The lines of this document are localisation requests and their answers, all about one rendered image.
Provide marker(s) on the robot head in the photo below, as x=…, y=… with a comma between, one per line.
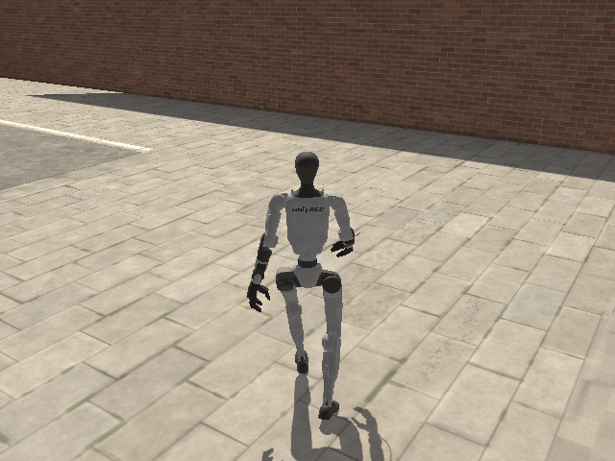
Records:
x=306, y=164

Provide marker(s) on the right robot hand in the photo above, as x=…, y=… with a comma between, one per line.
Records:
x=339, y=245

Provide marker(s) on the robot right forearm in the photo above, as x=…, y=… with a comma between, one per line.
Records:
x=350, y=243

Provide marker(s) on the left robot foot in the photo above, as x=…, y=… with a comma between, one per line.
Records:
x=302, y=366

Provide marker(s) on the robot right upper arm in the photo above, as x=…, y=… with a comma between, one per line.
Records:
x=341, y=214

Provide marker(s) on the robot left upper arm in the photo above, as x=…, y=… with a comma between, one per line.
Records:
x=272, y=221

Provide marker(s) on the robot left forearm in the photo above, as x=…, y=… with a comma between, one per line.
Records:
x=261, y=264

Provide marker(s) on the left robot hand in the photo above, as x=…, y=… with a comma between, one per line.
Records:
x=252, y=295

